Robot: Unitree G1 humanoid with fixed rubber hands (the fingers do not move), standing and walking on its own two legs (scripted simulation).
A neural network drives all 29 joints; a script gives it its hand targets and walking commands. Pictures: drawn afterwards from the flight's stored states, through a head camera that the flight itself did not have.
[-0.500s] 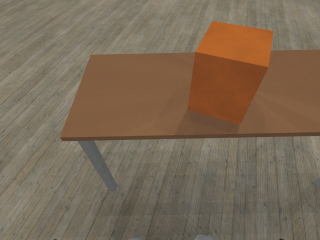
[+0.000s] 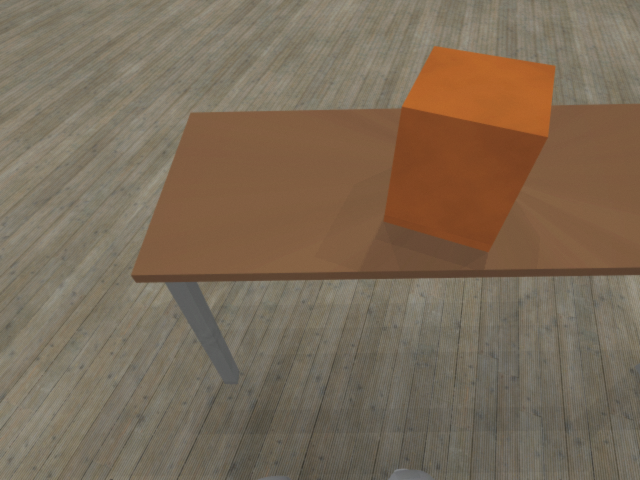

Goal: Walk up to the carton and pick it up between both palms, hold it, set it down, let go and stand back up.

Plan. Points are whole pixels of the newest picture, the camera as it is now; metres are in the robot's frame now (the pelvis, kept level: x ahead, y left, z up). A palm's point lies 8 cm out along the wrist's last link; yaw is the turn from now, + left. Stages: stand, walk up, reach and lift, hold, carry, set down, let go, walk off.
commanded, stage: walk up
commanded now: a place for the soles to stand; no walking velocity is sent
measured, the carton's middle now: (461, 150) +0.64 -0.23 +0.03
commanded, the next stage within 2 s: none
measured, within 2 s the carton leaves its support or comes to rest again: neither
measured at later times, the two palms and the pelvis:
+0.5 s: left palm out of the picture +0.08 +0.33 -0.10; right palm out of the picture +0.08 -0.29 -0.11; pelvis +0.00 +0.01 +0.00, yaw +0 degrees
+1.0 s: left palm out of the picture +0.08 +0.34 -0.10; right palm out of the picture +0.09 -0.29 -0.11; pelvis +0.01 +0.02 +0.00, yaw +0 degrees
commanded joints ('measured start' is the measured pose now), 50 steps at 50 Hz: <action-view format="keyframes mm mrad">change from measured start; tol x32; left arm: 1 -43 258 55 -25 -14 8 17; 50 -47 263 53 -31 -12 6 17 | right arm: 1 9 -308 -78 -56 4 -55 -22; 50 -4 -320 -84 -60 3 -54 -23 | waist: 1 -37 10 44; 50 -34 5 19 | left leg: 1 68 334 -477 -563 50 60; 11 -76 150 -130 -56 538 37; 14 -230 7 -171 220 -258 -45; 23 177 292 -540 -596 -36 3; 34 187 269 -268 -277 726 100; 37 -178 65 -85 140 525 -35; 39 -251 12 -180 259 -256 -52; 50 101 355 -501 -572 -6 64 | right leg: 1 -268 16 23 193 -160 -47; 10 73 -5 -113 -268 117 -82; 14 168 -361 649 -407 290 -343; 25 -291 29 22 185 -163 -43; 35 32 -12 -97 -224 105 -79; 39 211 -379 657 -370 437 -368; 50 -294 20 15 189 -164 -45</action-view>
